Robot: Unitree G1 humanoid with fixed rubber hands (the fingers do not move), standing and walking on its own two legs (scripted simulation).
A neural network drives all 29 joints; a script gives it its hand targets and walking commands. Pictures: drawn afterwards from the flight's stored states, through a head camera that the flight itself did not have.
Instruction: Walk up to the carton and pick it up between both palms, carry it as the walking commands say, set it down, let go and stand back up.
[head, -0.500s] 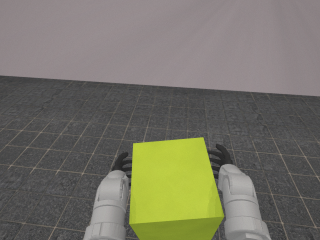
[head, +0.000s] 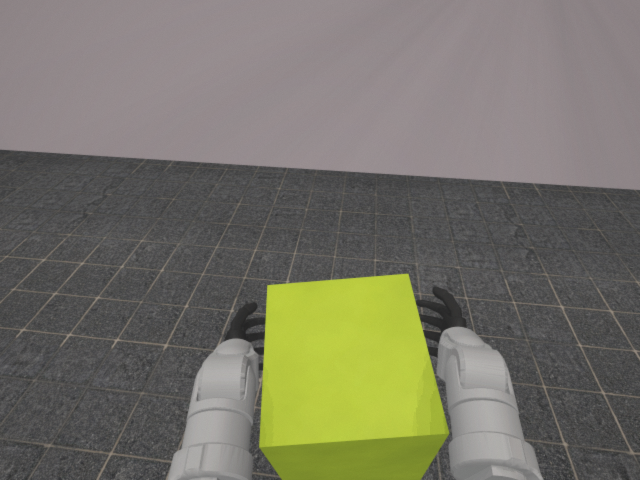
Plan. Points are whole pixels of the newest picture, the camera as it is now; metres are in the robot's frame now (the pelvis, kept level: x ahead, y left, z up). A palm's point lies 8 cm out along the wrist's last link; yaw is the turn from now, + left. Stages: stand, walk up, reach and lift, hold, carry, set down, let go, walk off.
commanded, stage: reach and lift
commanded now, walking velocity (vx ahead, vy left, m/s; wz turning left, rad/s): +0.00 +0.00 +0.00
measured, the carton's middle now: (346, 387) +0.30 -0.01 -0.04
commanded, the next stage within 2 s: hold in 0.44 s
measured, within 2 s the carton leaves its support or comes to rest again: neither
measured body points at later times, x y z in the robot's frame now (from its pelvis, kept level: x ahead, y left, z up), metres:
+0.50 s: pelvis +0.00 +0.00 +0.00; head -0.05 +0.01 +0.45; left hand +0.31 +0.14 +0.04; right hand +0.32 -0.15 +0.05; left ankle +0.04 +0.11 -0.74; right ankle +0.04 -0.12 -0.74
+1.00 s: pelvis -0.01 -0.02 -0.01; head -0.07 -0.03 +0.43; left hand +0.29 +0.12 +0.06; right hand +0.31 -0.17 +0.06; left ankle +0.04 +0.11 -0.74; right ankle +0.04 -0.12 -0.74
